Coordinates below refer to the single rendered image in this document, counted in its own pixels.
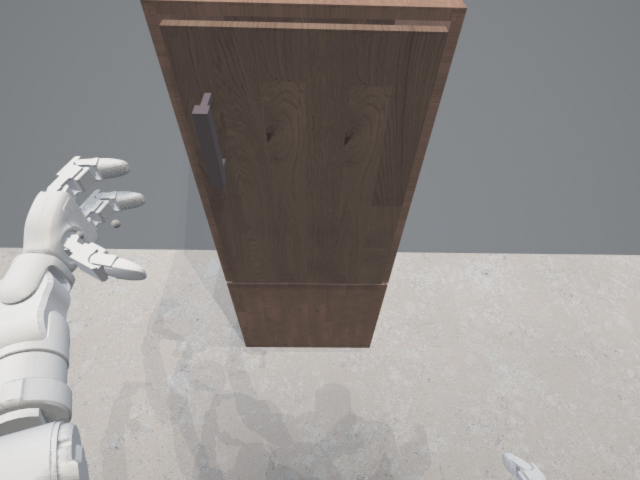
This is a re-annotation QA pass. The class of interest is left robot forearm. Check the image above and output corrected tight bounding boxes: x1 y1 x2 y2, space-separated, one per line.
0 253 75 436

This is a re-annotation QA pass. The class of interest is robot right hand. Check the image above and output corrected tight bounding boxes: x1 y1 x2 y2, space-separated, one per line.
502 452 546 480

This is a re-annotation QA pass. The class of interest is cupboard door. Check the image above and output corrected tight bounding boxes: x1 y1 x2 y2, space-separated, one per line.
159 20 448 284

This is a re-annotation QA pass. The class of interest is robot left hand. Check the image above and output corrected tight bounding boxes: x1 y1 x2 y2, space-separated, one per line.
22 156 147 282

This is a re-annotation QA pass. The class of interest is left robot upper arm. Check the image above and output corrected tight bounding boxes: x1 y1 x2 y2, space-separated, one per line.
0 421 89 480

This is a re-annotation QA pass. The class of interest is handle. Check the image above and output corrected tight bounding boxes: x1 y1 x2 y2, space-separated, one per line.
192 93 227 188

